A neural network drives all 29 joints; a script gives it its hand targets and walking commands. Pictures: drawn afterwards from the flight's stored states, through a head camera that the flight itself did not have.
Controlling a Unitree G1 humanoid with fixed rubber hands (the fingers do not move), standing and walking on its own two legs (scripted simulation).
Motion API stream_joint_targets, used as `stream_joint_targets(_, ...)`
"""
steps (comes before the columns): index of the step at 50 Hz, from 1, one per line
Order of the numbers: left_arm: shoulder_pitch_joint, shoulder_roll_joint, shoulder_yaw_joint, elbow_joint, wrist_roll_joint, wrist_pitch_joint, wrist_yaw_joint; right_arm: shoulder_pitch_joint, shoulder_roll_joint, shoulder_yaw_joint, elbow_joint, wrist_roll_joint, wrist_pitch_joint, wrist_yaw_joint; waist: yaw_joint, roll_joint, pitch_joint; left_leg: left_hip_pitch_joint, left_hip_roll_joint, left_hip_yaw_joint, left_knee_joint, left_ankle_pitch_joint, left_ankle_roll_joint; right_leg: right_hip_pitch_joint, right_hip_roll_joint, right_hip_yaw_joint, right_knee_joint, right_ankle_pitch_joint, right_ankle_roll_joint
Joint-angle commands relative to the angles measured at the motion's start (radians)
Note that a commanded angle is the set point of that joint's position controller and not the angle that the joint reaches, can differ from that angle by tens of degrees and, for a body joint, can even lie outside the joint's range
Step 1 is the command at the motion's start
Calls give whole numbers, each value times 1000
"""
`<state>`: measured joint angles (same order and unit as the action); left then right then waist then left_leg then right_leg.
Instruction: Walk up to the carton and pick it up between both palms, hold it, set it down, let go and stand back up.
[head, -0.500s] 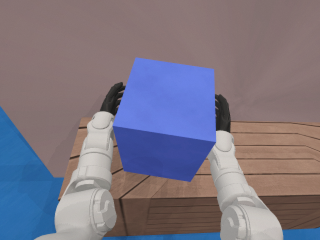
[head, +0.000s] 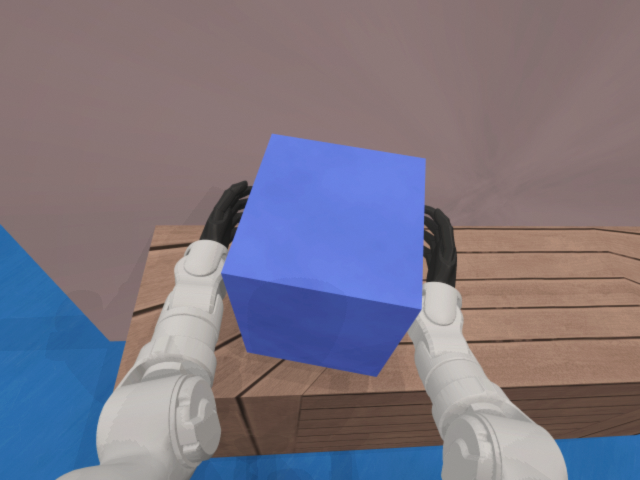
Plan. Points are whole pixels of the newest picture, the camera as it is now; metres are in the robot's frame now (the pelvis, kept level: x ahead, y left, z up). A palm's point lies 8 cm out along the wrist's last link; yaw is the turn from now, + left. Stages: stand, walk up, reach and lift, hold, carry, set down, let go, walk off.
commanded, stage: set down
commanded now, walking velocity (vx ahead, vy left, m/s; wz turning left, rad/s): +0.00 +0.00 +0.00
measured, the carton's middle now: (328, 264) +0.39 -0.01 +0.01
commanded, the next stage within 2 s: none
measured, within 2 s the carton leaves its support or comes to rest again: rests again in 1.02 s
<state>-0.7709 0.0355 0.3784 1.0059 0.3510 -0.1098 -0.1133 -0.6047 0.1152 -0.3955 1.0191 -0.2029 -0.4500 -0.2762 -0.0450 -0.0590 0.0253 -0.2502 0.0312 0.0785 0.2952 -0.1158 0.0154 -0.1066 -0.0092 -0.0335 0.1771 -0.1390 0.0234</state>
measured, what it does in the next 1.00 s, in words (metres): stands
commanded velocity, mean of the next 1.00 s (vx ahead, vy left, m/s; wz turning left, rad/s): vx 0.00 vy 0.00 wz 0.00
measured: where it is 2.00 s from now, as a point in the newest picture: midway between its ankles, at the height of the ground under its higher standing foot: outside the picture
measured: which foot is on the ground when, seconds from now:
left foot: down 0.00-1.00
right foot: down 0.00-1.00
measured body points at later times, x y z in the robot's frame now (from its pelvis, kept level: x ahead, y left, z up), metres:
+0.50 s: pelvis +0.00 +0.01 +0.00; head +0.08 +0.06 +0.44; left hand +0.44 +0.15 +0.02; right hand +0.37 -0.14 +0.02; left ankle +0.02 +0.11 -0.75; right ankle -0.04 -0.13 -0.75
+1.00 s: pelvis +0.00 +0.02 -0.02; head +0.11 +0.07 +0.41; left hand +0.46 +0.14 -0.02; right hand +0.37 -0.14 -0.03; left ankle +0.02 +0.11 -0.75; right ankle -0.04 -0.13 -0.75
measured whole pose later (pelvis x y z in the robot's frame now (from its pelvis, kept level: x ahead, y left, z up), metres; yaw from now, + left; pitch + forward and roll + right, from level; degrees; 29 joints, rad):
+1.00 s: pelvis +0.00 +0.02 -0.02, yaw -1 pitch +20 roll -4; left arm -1.03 0.17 0.34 1.45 0.36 -0.30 -0.11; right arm -0.69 0.18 -0.62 1.17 -0.31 -0.58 -0.32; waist -0.08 -0.03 -0.11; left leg -0.70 0.06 0.06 0.54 -0.20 0.04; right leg -0.51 0.01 -0.05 0.35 -0.18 0.03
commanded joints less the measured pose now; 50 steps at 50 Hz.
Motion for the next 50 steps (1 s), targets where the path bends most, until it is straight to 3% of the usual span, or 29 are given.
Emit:
stream_joint_targets(1, -530, -540, -252, -29, 17, -91, -97, -575, 605, 334, -54, -111, -70, 108, 12, 59, -514, 198, -15, 38, 39, 263, -7, 120, 15, -40, 62, 431, 15)
stream_joint_targets(7, -545, -536, -233, 19, 26, -119, -95, -576, 614, 304, -25, -127, -87, 103, 14, 73, -544, 192, -12, 37, 56, 290, -13, 92, 20, -43, 72, 453, 11)
stream_joint_targets(13, -577, -534, -228, 56, 33, -141, -89, -562, 610, 240, 37, -150, -93, 99, -1, 106, -544, 229, -4, 30, 82, 323, -33, -12, 30, -54, 49, 346, -12)
stream_joint_targets(19, -597, -566, -266, 83, 18, -165, -78, -609, 590, 195, 48, -162, -123, 101, -17, 146, -630, 291, 5, 15, 143, 451, -68, -119, 53, -73, 40, 321, -40)
stream_joint_targets(24, -600, -538, -213, 169, 43, -163, -99, -599, 610, 148, 91, -195, -107, 88, -31, 106, -568, 160, -6, 16, 123, 284, -40, -94, 32, -60, 60, 279, -17)
stream_joint_targets(27, -632, -530, -196, 191, 48, -173, -98, -605, 619, 121, 107, -214, -108, 85, -30, 119, -582, 142, -1, 13, 131, 262, -44, -133, 33, -64, 72, 254, -25)
stream_joint_targets(30, -652, -547, -206, 215, 44, -193, -87, -651, 622, 118, 76, -223, -130, 91, -19, 134, -689, 176, 5, 10, 171, 351, -56, -181, 46, -73, 82, 289, -37)
stream_joint_targets(33, -647, -537, -184, 272, 53, -200, -93, -665, 629, 118, 84, -223, -131, 95, -10, 134, -673, 132, 4, 8, 190, 334, -50, -191, 41, -68, 104, 285, -39)
stream_joint_targets(38, -684, -516, -169, 315, 51, -221, -105, -646, 647, 99, 128, -239, -134, 85, -32, 133, -699, 86, 5, 3, 222, 312, -49, -222, 34, -62, 140, 312, -38)
stream_joint_targets(43, -691, -501, -157, 389, 54, -243, -113, -672, 667, 113, 122, -242, -153, 83, -23, 137, -748, 24, 1, 1, 274, 322, -40, -246, 30, -52, 189, 371, -38)
stream_joint_targets(50, -687, -513, -179, 444, 42, -269, -113, -679, 649, 92, 174, -241, -188, 79, -40, 168, -793, 52, 16, -22, 346, 427, -64, -355, 50, -68, 222, 386, -59)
